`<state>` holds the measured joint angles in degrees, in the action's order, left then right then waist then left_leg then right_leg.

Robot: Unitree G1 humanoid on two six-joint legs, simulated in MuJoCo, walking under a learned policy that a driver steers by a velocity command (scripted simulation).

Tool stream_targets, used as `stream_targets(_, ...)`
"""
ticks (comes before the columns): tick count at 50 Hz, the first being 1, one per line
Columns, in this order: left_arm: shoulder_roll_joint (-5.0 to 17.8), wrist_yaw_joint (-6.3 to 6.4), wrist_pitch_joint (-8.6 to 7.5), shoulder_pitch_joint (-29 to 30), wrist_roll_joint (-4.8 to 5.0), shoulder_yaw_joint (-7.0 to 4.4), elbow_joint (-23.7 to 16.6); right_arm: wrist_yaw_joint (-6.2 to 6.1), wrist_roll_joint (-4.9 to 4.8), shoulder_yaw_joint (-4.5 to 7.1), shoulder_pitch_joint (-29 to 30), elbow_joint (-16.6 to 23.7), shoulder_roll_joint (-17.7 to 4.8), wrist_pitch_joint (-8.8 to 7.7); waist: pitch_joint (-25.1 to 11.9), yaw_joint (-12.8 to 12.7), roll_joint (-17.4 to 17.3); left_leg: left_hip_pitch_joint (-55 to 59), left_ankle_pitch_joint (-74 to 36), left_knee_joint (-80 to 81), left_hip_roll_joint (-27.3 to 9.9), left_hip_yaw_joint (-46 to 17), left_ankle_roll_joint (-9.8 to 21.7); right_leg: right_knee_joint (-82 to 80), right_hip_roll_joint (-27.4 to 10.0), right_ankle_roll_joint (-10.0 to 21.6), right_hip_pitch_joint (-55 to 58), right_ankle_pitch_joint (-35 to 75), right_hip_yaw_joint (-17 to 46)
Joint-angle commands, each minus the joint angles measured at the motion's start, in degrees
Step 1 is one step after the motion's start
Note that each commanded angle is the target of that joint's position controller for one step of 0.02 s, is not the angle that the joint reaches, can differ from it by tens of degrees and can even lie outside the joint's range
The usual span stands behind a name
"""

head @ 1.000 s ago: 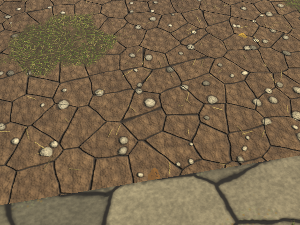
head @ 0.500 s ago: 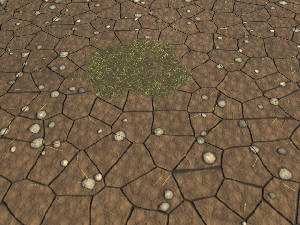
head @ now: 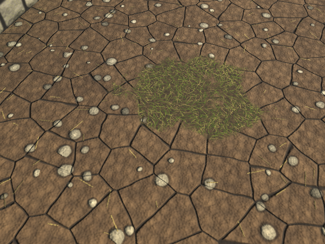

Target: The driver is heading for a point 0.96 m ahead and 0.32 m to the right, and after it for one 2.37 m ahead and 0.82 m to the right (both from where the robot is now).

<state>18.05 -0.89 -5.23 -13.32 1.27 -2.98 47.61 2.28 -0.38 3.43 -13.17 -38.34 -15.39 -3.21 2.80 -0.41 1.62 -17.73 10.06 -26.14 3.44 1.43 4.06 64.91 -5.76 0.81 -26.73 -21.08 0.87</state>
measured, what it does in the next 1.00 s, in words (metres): goes down: right foot 0.03 m lower, then left foot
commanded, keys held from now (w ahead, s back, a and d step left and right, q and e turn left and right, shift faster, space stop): w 0.72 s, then w+e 0.28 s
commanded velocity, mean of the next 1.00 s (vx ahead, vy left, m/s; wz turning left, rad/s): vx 0.50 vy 0.00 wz -0.04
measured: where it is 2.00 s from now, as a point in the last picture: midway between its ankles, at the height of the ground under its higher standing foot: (210, 140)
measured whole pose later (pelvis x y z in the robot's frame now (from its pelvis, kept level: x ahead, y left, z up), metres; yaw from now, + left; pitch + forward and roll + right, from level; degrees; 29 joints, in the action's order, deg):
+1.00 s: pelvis +0.56 -0.05 -0.04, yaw -6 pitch +2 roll +0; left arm 16.6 0.0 -3.1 -20.9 1.9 -2.8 52.6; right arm 0.8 0.2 2.7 -5.1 -40.5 -14.0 -5.5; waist 1.8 -2.4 1.6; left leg -23.3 9.1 -30.2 0.1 3.3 1.9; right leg 62.7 0.4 1.8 -17.6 -26.1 3.8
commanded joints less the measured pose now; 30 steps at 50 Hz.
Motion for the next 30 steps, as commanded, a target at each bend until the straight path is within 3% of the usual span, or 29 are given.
stream_targets(1, 3.72, 0.18, 0.60, -2.18, -0.64, -0.99, -2.95, -0.35, 0.02, 2.11, -0.14, 2.52, -7.32, -1.88, -6.03, -0.95, -4.90, 8.83, -16.59, 14.82, -16.01, -15.56, 12.50, -4.90, -2.95, -1.17, -6.60, 4.59, 2.20)
stream_targets(4, 3.76, 0.25, 0.65, 2.71, -1.01, -1.09, -4.18, -1.18, -0.02, 2.59, -1.86, 0.59, -8.98, -2.78, -3.23, 0.03, -4.13, 9.33, -16.63, 16.95, -15.34, -12.06, 11.66, -13.37, -3.25, -2.37, -10.92, 16.45, 3.25)
stream_targets(7, 2.04, -0.58, -0.18, 8.25, -1.05, -0.30, -5.28, -2.05, -0.54, 2.53, -3.13, -0.98, -9.11, -2.35, -1.22, 1.92, -4.28, 7.37, -10.31, 16.79, -11.84, -6.49, 8.70, -27.56, -1.11, -2.09, -7.66, 30.07, 1.86)
stream_targets(9, 1.59, -1.38, -0.55, 11.49, -0.85, 0.07, -6.08, -2.30, -0.64, 2.80, -5.61, -2.49, -10.06, -2.25, -0.62, 3.45, -4.31, 6.74, -6.71, 16.06, -12.56, -6.50, 8.17, -32.26, 0.38, -1.68, -4.69, 34.80, 1.17)
stream_targets(13, 3.02, -2.86, -0.61, 15.13, -0.51, -0.02, -7.61, -2.77, -1.05, 3.12, -8.10, -4.87, -10.43, -1.68, 1.11, 4.38, -4.38, 12.92, -3.46, 9.59, -16.05, -8.67, 7.35, -36.76, -0.02, 0.64, -8.39, 31.25, 3.46)
stream_targets(17, 3.97, -3.04, -0.63, 12.93, -0.59, -0.21, -7.03, -3.09, -0.82, 3.46, -9.39, -6.22, -11.29, -0.10, 0.21, 2.90, -4.59, 17.18, -13.52, 1.03, -17.37, -10.54, 5.47, -38.28, 1.53, 2.58, -4.69, 18.67, 1.23)
stream_targets(18, 5.17, -2.71, -0.86, 7.30, -0.82, -1.05, -5.29, -2.93, -0.95, 3.27, -8.45, -6.21, -11.31, 0.22, -3.15, -0.35, -3.43, 16.40, -20.91, -6.30, -15.02, -8.81, 4.30, -40.27, 3.42, 3.87, 3.69, 18.73, -1.08)
stream_targets(19, 8.04, -2.29, -1.06, -1.29, -1.14, -2.33, -2.71, -2.84, -0.59, 2.47, -8.91, -5.92, -9.61, 0.26, -9.66, -3.88, -1.97, 11.01, -21.76, -17.46, -11.52, -6.25, 2.65, -37.41, 2.66, 5.65, 18.00, 20.96, -1.04)
stream_targets(20, 12.75, -1.89, -0.90, -9.32, -1.54, -3.20, -1.48, -2.74, 1.29, 0.88, -12.71, -5.04, -5.20, -0.20, -18.69, -4.51, 7.68, -2.44, 0.73, -37.10, -6.66, -2.89, -0.17, -32.09, -8.91, 9.79, 35.98, 28.96, 11.94)
stream_targets(21, 14.36, -2.05, -0.40, -12.28, -0.63, -3.62, -0.21, -2.26, -0.34, -0.15, -19.20, -5.06, -2.47, -1.70, -24.67, -2.76, 18.86, -22.20, 25.59, -53.53, 1.60, -4.94, -4.07, -39.51, -18.46, 20.09, 51.01, 20.87, 37.36)
stream_targets(22, 11.15, -1.91, 0.00, -12.57, 0.63, -3.17, 0.11, -2.61, -2.08, 0.71, -13.19, -4.14, -7.51, -2.79, -21.63, -5.61, 10.00, -29.44, 22.77, -55.09, -2.29, -8.86, -3.49, -45.27, -17.54, 18.62, 49.37, 7.01, 40.17)
stream_targets(23, 7.87, -1.41, -0.11, -7.22, -0.73, -2.02, -2.14, -2.73, -2.72, 1.51, -4.73, -2.18, -10.36, -3.46, -13.68, -6.00, 3.61, -31.10, 15.99, -51.38, -5.75, -7.70, -2.31, -46.85, -14.82, 15.36, 41.36, 7.22, 32.29)
stream_targets(24, 7.13, -1.30, -0.06, -3.41, -1.30, -1.69, -2.37, -3.23, -1.72, 1.09, -2.23, -1.65, -9.20, -3.03, -9.22, -4.20, 1.72, -28.83, 12.84, -49.59, -7.79, -5.67, -2.67, -48.00, -13.11, 14.33, 33.51, 13.33, 26.96)
stream_targets(25, 5.72, -1.24, -0.27, -1.18, -1.65, -1.17, -2.77, -3.49, -0.47, 1.35, -2.08, -1.49, -8.98, -2.48, -7.33, -2.38, 2.69, -26.39, 10.50, -46.46, -9.56, -6.16, -2.85, -48.68, -11.99, 14.38, 27.69, 18.23, 24.03)
stream_targets(27, 3.94, -1.13, -0.88, 0.37, -1.99, -0.67, -2.40, -3.08, -0.10, 1.48, -4.12, -2.21, -7.05, -1.41, -5.36, 0.45, 4.12, -19.71, 6.11, -39.39, -11.04, -6.86, -3.28, -51.46, -8.14, 12.81, 20.21, 24.79, 16.69)
stream_targets(30, 5.96, -0.31, -0.88, -1.07, -1.46, -1.32, -0.94, -3.10, 0.43, 0.78, -1.82, -1.45, -4.47, -0.70, -3.64, 0.80, 2.65, -20.56, 1.01, -31.14, -11.02, -4.88, -5.14, -54.12, -7.05, 13.14, 18.42, 34.66, 10.31)
Keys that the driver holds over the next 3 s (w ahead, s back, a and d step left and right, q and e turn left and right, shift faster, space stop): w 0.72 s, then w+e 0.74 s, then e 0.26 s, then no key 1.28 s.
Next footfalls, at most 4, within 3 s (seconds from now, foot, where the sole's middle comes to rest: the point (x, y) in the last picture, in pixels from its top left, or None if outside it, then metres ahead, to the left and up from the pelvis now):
0.38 right None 0.37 -0.17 -0.81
0.90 left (156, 192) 0.68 0.05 -0.81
1.42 right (223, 155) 0.88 -0.28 -0.81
1.88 left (203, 115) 1.14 -0.20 -0.81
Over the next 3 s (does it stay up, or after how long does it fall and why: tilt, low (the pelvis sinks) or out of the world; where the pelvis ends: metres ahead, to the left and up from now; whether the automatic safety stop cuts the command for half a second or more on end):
stays up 1.00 -0.26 -0.04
